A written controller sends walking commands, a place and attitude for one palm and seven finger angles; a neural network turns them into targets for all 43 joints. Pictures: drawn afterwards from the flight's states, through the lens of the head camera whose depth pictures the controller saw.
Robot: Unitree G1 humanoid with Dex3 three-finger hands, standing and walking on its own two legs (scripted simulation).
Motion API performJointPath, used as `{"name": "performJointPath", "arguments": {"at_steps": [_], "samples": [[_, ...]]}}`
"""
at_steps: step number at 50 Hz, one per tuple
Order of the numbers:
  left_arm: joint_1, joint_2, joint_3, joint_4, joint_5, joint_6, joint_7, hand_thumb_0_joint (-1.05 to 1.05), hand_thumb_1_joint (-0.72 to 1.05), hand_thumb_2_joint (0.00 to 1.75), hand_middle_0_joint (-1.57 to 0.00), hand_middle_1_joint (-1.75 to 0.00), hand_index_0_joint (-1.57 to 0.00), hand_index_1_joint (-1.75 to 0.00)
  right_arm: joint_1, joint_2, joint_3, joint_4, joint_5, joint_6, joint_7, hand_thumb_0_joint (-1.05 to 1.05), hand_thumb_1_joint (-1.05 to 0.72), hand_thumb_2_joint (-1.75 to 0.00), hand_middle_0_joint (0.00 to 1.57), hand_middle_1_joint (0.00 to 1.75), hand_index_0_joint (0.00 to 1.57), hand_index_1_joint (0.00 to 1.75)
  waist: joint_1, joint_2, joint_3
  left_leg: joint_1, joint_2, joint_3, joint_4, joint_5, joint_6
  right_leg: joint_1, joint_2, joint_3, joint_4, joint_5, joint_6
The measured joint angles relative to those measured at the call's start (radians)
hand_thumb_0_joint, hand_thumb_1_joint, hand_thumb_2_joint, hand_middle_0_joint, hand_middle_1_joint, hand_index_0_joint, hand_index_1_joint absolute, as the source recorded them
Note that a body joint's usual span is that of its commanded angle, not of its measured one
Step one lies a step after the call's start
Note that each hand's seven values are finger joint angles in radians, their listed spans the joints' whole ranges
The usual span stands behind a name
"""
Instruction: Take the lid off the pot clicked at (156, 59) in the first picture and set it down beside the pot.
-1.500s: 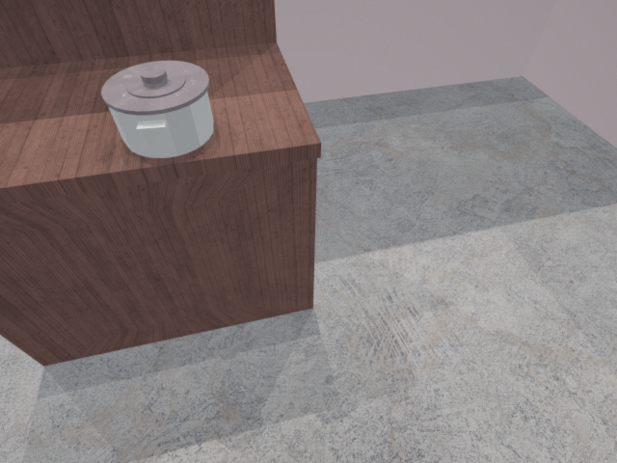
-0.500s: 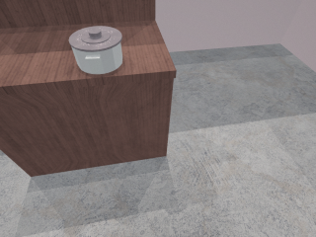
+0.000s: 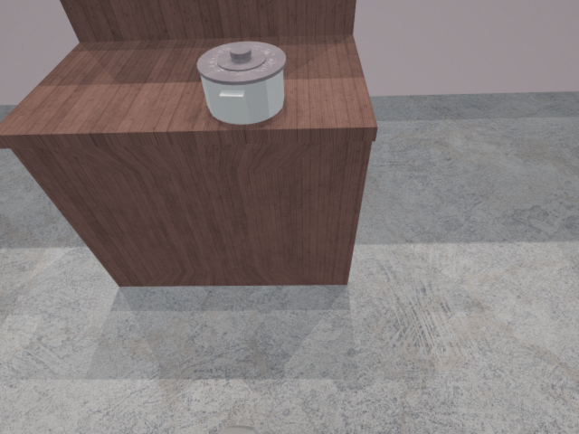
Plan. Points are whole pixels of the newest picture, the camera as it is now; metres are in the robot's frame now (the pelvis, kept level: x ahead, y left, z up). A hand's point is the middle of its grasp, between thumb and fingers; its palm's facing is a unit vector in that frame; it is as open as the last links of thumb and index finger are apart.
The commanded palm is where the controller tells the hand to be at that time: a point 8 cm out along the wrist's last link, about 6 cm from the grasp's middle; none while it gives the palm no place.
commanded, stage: take the last steps up to it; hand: left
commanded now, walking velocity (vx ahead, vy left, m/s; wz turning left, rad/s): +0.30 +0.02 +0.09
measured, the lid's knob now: (240, 52) +0.87 +0.17 +0.13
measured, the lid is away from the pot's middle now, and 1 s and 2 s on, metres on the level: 0.00 0.00 0.00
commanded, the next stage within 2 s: come to a stop and stand still in 1.02 s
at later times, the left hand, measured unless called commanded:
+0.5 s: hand out of the picture +0.07 +0.23 -0.17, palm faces +0.07 -0.98 -0.17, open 7.4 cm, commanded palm none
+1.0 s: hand (203, 340) +0.31 +0.20 -0.17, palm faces +0.05 -0.98 -0.18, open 7.3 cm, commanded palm none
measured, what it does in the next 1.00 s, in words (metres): walks ahead: left foot, then right foot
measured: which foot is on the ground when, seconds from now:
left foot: up 0.00-0.26, down 0.28-0.68, up 0.70-1.00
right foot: down 0.00-0.28, up 0.30-0.66, down 0.68-1.00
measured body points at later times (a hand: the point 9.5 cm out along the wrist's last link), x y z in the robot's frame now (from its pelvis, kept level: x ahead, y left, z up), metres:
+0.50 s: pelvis +0.09 +0.05 +0.00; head +0.11 +0.06 +0.45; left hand +0.06 +0.28 -0.16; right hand +0.08 -0.19 -0.15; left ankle +0.02 +0.15 -0.74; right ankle +0.14 -0.08 -0.68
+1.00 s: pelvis +0.28 +0.02 +0.00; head +0.28 +0.03 +0.45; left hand +0.31 +0.25 -0.16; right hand +0.32 -0.22 -0.14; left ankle +0.34 +0.13 -0.72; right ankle +0.27 -0.09 -0.74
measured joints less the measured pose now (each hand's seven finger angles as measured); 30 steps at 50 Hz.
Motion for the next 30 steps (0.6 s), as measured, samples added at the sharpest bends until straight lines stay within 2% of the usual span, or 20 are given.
{"name": "performJointPath", "arguments": {"at_steps": [3,7,10,13,14,17,19,21,25,30], "samples": [[0.040,-0.009,-0.003,0.012,0.004,-0.014,-0.008,0.00,0.90,0.90,-0.20,-0.30,-0.20,-0.30,-0.002,-0.004,0.000,0.005,-0.005,-0.004,0.010,0.01,-0.91,-0.90,0.19,0.30,0.20,0.30,0.011,-0.009,-0.010,0.019,0.029,0.031,-0.013,0.021,0.001,0.025,-0.008,-0.019,-0.044,0.016,0.004],[0.104,-0.013,-0.004,0.043,0.009,-0.029,-0.017,0.00,0.90,0.90,-0.20,-0.30,-0.20,-0.30,-0.011,0.002,0.004,0.011,-0.007,-0.013,0.022,0.01,-0.91,-0.90,0.19,0.30,0.20,0.30,0.035,-0.025,-0.023,0.056,0.056,0.056,-0.122,0.026,0.012,0.046,-0.014,-0.034,-0.092,0.030,0.011],[0.152,-0.010,-0.002,0.080,0.011,-0.029,-0.021,0.00,0.90,0.90,-0.20,-0.30,-0.20,-0.30,-0.025,0.015,0.010,0.011,-0.004,-0.027,0.025,0.01,-0.91,-0.90,0.19,0.30,0.20,0.30,0.054,-0.039,-0.028,0.094,0.062,0.072,-0.244,0.019,0.025,0.055,-0.020,-0.035,-0.106,0.027,0.024],[0.196,-0.005,0.003,0.121,0.007,-0.018,-0.026,0.00,0.90,0.90,-0.20,-0.30,-0.20,-0.30,-0.030,0.033,0.021,0.002,-0.001,-0.056,0.022,0.01,-0.91,-0.90,0.19,0.30,0.20,0.30,0.062,-0.050,-0.031,0.179,0.058,0.101,-0.444,0.064,0.035,0.048,-0.028,-0.032,-0.061,-0.010,0.044],[0.212,-0.006,0.004,0.131,0.004,-0.013,-0.029,0.00,0.90,0.90,-0.20,-0.30,-0.20,-0.30,-0.028,0.035,0.024,-0.004,-0.001,-0.072,0.019,0.01,-0.91,-0.90,0.19,0.30,0.20,0.30,0.059,-0.044,-0.033,0.206,0.060,0.095,-0.503,0.073,0.041,0.029,-0.026,-0.031,-0.011,-0.042,0.043],[0.208,0.004,0.007,0.165,0.007,0.016,-0.035,0.01,0.90,0.90,-0.20,-0.30,-0.20,-0.30,-0.006,0.070,0.032,-0.005,-0.005,-0.103,0.005,0.01,-0.91,-0.90,0.20,0.30,0.20,0.30,0.045,-0.073,-0.023,0.225,0.041,0.116,-0.479,0.076,0.034,-0.096,-0.036,0.024,0.310,-0.169,0.031],[0.186,0.009,0.013,0.166,0.009,0.021,-0.041,0.01,0.90,0.90,-0.20,-0.30,-0.19,-0.30,0.032,0.080,0.021,0.001,0.001,-0.115,-0.015,0.00,-0.93,-0.90,0.20,0.30,0.20,0.30,0.032,-0.079,-0.026,0.264,0.031,0.122,-0.524,0.080,0.037,-0.192,-0.039,0.043,0.478,-0.129,0.030],[0.149,0.014,0.018,0.149,0.009,0.016,-0.049,0.01,0.91,0.90,-0.20,-0.30,-0.19,-0.30,0.071,0.076,0.021,0.022,0.001,-0.123,-0.021,-0.01,-0.95,-0.90,0.20,0.30,0.20,0.30,0.025,-0.082,-0.024,0.312,0.020,0.123,-0.591,0.101,0.033,-0.270,-0.053,0.050,0.540,-0.053,0.038],[0.057,0.017,0.023,0.095,0.003,0.006,-0.057,0.01,0.91,0.90,-0.19,-0.30,-0.19,-0.30,0.145,0.069,0.029,0.078,0.002,-0.125,-0.021,0.00,-0.94,-0.90,0.20,0.30,0.20,0.30,0.018,-0.074,-0.015,0.394,0.012,0.125,-0.685,0.116,0.031,-0.364,-0.077,0.047,0.478,0.033,0.054],[-0.062,0.016,0.029,0.039,-0.003,-0.001,-0.065,0.01,0.91,0.90,-0.19,-0.30,-0.19,-0.30,0.204,0.065,0.026,0.127,-0.008,-0.115,-0.016,0.00,-0.92,-0.90,0.20,0.30,0.20,0.30,-0.019,-0.049,0.010,0.467,0.027,0.129,-0.694,0.062,0.004,-0.351,-0.079,0.024,0.239,0.079,0.044]]}}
